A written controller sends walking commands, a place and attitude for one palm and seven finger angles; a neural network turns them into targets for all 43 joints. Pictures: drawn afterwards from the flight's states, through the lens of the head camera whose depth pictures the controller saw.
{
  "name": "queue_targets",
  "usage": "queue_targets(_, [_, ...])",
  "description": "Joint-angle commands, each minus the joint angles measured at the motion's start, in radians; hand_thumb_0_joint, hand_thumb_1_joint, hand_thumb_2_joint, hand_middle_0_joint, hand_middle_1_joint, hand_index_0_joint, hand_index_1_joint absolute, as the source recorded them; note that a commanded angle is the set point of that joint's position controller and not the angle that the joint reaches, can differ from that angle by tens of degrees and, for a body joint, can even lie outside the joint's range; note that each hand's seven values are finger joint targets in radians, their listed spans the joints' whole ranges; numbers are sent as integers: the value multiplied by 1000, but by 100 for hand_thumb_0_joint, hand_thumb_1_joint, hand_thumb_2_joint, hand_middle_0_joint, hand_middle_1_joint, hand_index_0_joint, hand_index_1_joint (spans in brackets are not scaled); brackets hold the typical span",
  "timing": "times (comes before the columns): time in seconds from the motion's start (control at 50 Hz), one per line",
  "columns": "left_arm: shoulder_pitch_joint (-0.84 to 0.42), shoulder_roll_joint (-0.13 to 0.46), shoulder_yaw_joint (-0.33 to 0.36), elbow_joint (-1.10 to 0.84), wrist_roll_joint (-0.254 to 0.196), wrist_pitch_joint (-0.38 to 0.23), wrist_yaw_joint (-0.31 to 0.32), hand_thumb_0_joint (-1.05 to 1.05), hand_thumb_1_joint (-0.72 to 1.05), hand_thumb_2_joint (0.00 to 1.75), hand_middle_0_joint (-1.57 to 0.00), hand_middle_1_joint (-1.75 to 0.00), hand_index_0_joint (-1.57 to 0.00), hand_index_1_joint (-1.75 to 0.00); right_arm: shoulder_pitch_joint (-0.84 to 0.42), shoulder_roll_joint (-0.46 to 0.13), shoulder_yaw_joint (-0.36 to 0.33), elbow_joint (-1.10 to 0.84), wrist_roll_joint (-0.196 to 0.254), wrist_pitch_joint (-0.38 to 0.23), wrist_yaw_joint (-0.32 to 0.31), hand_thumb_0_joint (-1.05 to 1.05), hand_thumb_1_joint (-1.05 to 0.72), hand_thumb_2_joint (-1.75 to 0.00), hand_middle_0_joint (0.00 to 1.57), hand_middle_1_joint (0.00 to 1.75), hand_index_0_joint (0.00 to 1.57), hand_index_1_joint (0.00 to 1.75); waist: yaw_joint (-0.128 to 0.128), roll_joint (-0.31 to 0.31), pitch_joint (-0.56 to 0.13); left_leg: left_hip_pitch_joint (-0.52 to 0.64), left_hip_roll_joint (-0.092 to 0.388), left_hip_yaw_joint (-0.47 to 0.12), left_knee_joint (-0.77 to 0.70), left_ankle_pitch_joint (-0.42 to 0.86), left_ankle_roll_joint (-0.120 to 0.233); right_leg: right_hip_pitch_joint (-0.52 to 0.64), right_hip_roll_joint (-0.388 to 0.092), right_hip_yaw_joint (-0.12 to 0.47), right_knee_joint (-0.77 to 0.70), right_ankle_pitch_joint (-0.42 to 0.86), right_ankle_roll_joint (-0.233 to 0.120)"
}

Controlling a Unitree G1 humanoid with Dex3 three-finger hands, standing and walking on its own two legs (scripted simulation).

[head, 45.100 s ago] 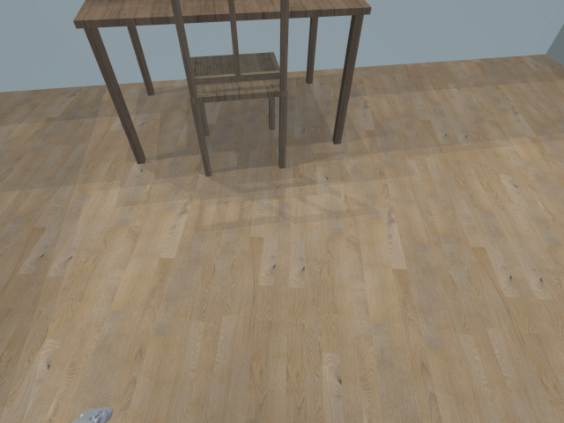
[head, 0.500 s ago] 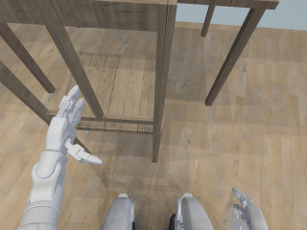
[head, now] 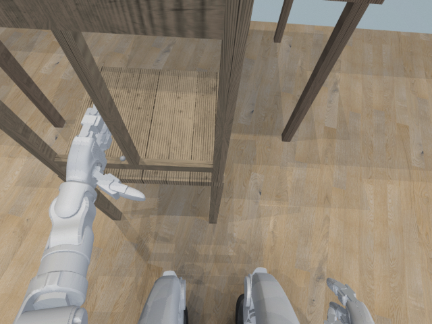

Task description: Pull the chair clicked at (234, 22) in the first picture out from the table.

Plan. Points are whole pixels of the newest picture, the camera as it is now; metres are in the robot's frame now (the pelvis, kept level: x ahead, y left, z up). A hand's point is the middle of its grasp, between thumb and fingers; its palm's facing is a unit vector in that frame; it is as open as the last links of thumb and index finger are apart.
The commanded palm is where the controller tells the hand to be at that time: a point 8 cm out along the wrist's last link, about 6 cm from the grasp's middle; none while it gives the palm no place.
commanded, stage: push the fingers through the gap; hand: left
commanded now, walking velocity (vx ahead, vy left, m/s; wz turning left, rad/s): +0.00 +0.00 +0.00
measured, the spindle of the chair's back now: (111, 115) +0.46 +0.19 +0.07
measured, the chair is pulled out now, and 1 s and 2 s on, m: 0.27 0.27 0.28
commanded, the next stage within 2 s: hook a spindle and tug to test in 0.68 s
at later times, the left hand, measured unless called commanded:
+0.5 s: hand (129, 145) +0.43 +0.16 +0.02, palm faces -0.06 -1.00 -0.06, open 17.0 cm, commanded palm +0.40 +0.21 +0.03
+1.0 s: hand (130, 144) +0.43 +0.16 +0.02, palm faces -0.05 -1.00 -0.05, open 16.5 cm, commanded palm +0.41 +0.21 +0.03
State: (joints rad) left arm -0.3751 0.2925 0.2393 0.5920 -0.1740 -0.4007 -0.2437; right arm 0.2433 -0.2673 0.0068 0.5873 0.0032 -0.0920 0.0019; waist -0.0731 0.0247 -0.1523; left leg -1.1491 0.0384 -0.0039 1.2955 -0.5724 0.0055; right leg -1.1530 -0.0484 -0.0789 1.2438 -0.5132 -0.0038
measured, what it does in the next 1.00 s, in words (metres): stands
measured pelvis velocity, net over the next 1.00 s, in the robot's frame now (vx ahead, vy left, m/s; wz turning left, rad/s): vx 0.00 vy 0.00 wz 0.00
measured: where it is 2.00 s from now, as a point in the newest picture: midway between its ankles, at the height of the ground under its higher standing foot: outside the picture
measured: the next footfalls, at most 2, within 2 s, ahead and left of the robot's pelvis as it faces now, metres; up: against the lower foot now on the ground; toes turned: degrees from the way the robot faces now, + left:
none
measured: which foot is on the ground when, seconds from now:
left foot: down 0.00-1.00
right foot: down 0.00-1.00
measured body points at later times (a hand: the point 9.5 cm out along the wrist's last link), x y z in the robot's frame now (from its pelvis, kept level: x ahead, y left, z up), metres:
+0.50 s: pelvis +0.00 +0.00 +0.00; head +0.14 +0.01 +0.43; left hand +0.42 +0.22 +0.03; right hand +0.10 -0.26 -0.12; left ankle +0.02 +0.11 -0.62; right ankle +0.04 -0.13 -0.62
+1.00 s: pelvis +0.00 +0.00 +0.00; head +0.14 +0.01 +0.43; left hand +0.43 +0.22 +0.03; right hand +0.11 -0.26 -0.12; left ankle +0.02 +0.11 -0.62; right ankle +0.04 -0.13 -0.62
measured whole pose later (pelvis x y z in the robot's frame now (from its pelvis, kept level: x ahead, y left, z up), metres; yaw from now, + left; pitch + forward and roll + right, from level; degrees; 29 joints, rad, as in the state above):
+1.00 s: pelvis +0.00 +0.00 +0.00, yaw +0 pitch +25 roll -2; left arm -0.52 0.31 0.27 0.75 -0.14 -0.45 -0.22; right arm 0.24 -0.26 0.01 0.59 0.00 -0.04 0.02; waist -0.09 0.03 -0.15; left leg -1.17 0.04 -0.01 1.30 -0.57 0.00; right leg -1.18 -0.04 -0.08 1.25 -0.51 -0.01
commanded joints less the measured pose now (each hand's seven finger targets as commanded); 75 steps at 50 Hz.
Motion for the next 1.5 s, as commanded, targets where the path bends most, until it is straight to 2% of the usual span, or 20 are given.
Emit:
queue_targets(0.0, [-323, 180, 58, -195, 3, -74, 19, 0, -50, 30, -6, -8, -6, -8, 78, -161, -64, -94, -5, -26, -9, 0, -90, -90, 20, 30, 20, 30, -14, 81, -473, 339, -28, -51, -165, 389, -1, 223, 39, 34, -135, 264, -30])
queue_targets(0.04, [-323, 152, 37, -189, 6, -74, 27, 0, -50, 30, -6, -8, -6, -8, 79, -157, -63, -97, -6, -19, -3, 0, -90, -90, 20, 30, 20, 30, -17, 62, -477, 348, -27, -54, -167, 404, -2, 229, 41, 33, -136, 276, -29])
queue_targets(0.08, [-311, 197, 82, -155, 10, -73, 35, 0, -50, 30, -6, -8, -6, -8, 86, -160, -63, -96, -6, -10, -3, 0, -90, -90, 20, 30, 20, 30, -12, 41, -477, 320, -28, -48, -161, 408, 1, 250, 44, 36, -131, 293, -29])
queue_targets(0.12, [-340, 183, 68, -154, 14, -76, 38, 0, -50, 30, -6, -8, -6, -8, 84, -155, -61, -99, -9, -4, 2, 0, -90, -90, 20, 30, 20, 30, -11, 63, -475, 309, -31, -42, -164, 397, 0, 259, 41, 42, -133, 293, -28])
queue_targets(0.2, [-400, 198, 76, -91, 24, -79, 40, 0, -50, 30, -6, -8, -6, -8, 96, -158, -58, -88, -8, 9, 1, 0, -90, -90, 20, 30, 20, 30, -29, 31, -452, 275, -30, -40, -157, 365, 6, 251, 46, 45, -136, 279, -27])
queue_targets(0.3, [-394, 198, 80, -106, 20, -93, 31, 0, -50, 30, -6, -8, -6, -8, 110, -157, -62, -91, -12, 16, 9, 0, -90, -90, 20, 30, 20, 30, -20, 58, -518, 323, -30, -42, -153, 441, 2, 278, 47, 45, -129, 341, -29])
queue_targets(0.34, [-338, 182, 74, -99, 15, -87, 25, 0, -50, 30, -6, -8, -6, -8, 108, -156, -64, -97, -9, 22, 15, 0, -90, -90, 20, 30, 20, 30, -12, 58, -505, 317, -30, -35, -160, 434, 2, 286, 48, 47, -139, 340, -29])
queue_targets(0.38, [-359, 166, 60, -79, 14, -83, 23, 0, -50, 30, -6, -8, -6, -8, 108, -155, -63, -94, -5, 26, 13, 0, -90, -90, 20, 30, 20, 30, -29, 18, -474, 287, -29, -35, -160, 405, 8, 278, 50, 44, -139, 326, -26])
queue_targets(0.4, [-376, 168, 55, -86, 16, -84, 24, 0, -50, 30, -6, -8, -6, -8, 105, -156, -63, -91, -5, 28, 13, 0, -90, -90, 20, 30, 20, 30, -27, 38, -462, 281, -30, -33, -162, 387, 7, 270, 48, 47, -143, 312, -27])
queue_targets(0.44, [-365, 199, 84, -105, 18, -91, 33, 0, -50, 30, -6, -8, -6, -8, 108, -158, -66, -94, -6, 31, 13, 0, -90, -90, 20, 30, 20, 30, -18, 24, -478, 279, -30, -32, -164, 382, 7, 295, 49, 51, -144, 314, -27])
queue_targets(0.68, [-403, 216, 85, -79, 22, -113, 17, 0, -50, 30, -6, -8, -6, -8, 95, -156, -60, -89, -6, 26, 6, 0, -90, -90, 20, 30, 20, 30, -24, 46, -467, 259, -35, -26, -158, 347, 12, 300, 49, 60, -147, 296, -29])
queue_targets(0.7, [-399, 191, 69, -94, 15, -112, 13, 0, -50, 30, -6, -8, -6, -8, 95, -154, -61, -91, -7, 25, 7, 0, -90, -90, 20, 30, 20, 30, -24, 70, -483, 282, -36, -26, -157, 366, 11, 295, 49, 59, -147, 309, -29])
queue_targets(0.76, [-399, 175, 58, -71, 11, -101, 11, 0, -50, 30, -6, -8, -6, -8, 93, -155, -62, -87, -5, 27, 8, 0, -90, -90, 20, 30, 20, 30, -34, 36, -461, 265, -35, -25, -156, 347, 12, 284, 49, 57, -154, 295, -25])
queue_targets(0.88, [-494, 195, 58, -59, 25, -117, 23, 0, -50, 30, -17, -41, -17, -41, 92, -158, -59, -82, -7, 23, 2, 0, -90, -90, 20, 30, 20, 30, -41, 64, -456, 265, -35, -33, -151, 306, 12, 236, 49, 54, -145, 234, -29])
queue_targets(0.98, [-441, 193, 68, -79, 25, -116, 31, 0, -50, 30, -25, -68, -25, -68, 96, -157, -62, -93, -11, 23, 8, 0, -90, -90, 20, 30, 20, 30, -25, 74, -520, 298, -35, -34, -147, 374, 9, 265, 48, 53, -133, 294, -29])
queue_targets(1.06, [-444, 188, 58, -81, 26, -104, 34, 0, -50, 30, -32, -90, -32, -90, 99, -157, -61, -87, -8, 29, 8, 0, -90, -90, 20, 30, 20, 30, -32, 51, -487, 278, -33, -34, -154, 355, 8, 272, 49, 54, -143, 288, -27])
queue_targets(1.26, [-424, 132, 7, -99, 31, -113, 46, 0, 6, 54, -50, -145, -50, -145, 105, -154, -65, -79, -10, 24, 14, 0, -90, -90, 20, 30, 20, 30, -36, 58, -485, 316, -30, -39, -159, 377, 6, 249, 53, 47, -149, 290, -30])
queue_targets(1.34, [-374, 137, 15, -119, 32, -119, 45, 0, 28, 64, -50, -145, -50, -145, 110, -154, -69, -82, -10, 24, 18, 0, -90, -90, 20, 30, 20, 30, -26, 51, -509, 341, -27, -42, -162, 429, 3, 268, 52, 43, -143, 328, -30])
queue_targets(1.38, [-402, 109, -12, -116, 31, -117, 43, 0, 40, 68, -50, -145, -50, -145, 108, -152, -68, -79, -8, 25, 18, 0, -90, -90, 20, 30, 20, 30, -41, 58, -487, 342, -25, -45, -160, 431, 4, 240, 53, 39, -140, 322, -30])
queue_targets(1.48, [-392, 121, 0, -111, 30, -115, 41, 0, 68, 80, -50, -145, -50, -145, 109, -155, -70, -78, -7, 28, 15, 0, -90, -90, 20, 30, 20, 30, -38, 63, -482, 336, -26, -41, -160, 434, 4, 248, 51, 39, -140, 330, -31])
